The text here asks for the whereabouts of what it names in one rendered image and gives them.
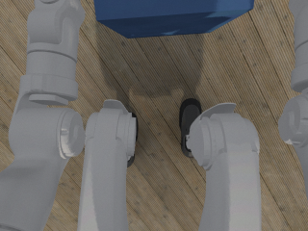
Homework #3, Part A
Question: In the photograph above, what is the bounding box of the right robot thigh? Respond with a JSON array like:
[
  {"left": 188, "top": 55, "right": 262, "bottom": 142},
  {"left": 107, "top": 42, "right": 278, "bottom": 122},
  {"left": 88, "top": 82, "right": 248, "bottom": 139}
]
[{"left": 193, "top": 113, "right": 262, "bottom": 231}]

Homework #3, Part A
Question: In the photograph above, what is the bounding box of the right robot upper arm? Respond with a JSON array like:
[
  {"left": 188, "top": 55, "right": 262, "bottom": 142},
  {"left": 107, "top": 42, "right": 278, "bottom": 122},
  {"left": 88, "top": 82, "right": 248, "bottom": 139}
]
[{"left": 278, "top": 93, "right": 308, "bottom": 201}]

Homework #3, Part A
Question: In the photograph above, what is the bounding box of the robot left forearm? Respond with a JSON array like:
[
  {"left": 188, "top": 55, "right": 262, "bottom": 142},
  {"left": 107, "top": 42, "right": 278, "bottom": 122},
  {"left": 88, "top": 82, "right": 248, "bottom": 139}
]
[{"left": 8, "top": 0, "right": 86, "bottom": 149}]

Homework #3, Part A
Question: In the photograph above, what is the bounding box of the left robot upper arm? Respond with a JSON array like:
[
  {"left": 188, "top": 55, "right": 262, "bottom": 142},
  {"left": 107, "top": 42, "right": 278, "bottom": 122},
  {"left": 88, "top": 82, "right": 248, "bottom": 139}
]
[{"left": 0, "top": 107, "right": 86, "bottom": 231}]

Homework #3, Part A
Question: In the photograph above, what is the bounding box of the robot right forearm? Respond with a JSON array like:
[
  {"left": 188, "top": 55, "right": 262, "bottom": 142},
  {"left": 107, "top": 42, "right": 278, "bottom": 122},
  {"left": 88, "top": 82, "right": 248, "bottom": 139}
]
[{"left": 288, "top": 0, "right": 308, "bottom": 94}]

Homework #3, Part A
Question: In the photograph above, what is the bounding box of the robot left shin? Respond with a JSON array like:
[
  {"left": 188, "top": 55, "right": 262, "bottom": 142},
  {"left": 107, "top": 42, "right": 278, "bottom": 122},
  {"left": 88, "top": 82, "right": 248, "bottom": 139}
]
[{"left": 85, "top": 99, "right": 131, "bottom": 161}]

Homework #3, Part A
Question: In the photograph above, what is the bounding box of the carton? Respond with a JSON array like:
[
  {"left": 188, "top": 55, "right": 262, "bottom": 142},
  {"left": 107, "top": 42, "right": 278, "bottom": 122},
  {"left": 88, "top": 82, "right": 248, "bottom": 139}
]
[{"left": 93, "top": 0, "right": 254, "bottom": 39}]

